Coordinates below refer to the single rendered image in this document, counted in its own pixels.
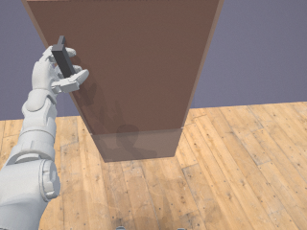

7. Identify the left robot hand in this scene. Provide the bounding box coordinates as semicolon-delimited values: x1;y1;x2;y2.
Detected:
32;45;89;98

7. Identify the robot left upper arm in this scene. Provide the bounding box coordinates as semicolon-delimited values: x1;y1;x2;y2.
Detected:
0;159;60;230

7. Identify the cupboard door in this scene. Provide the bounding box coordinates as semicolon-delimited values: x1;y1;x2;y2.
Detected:
27;0;220;135

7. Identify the handle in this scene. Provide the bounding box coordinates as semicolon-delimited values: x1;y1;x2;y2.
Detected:
51;35;80;88

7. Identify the robot left forearm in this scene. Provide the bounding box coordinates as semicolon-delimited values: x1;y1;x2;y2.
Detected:
0;89;58;172

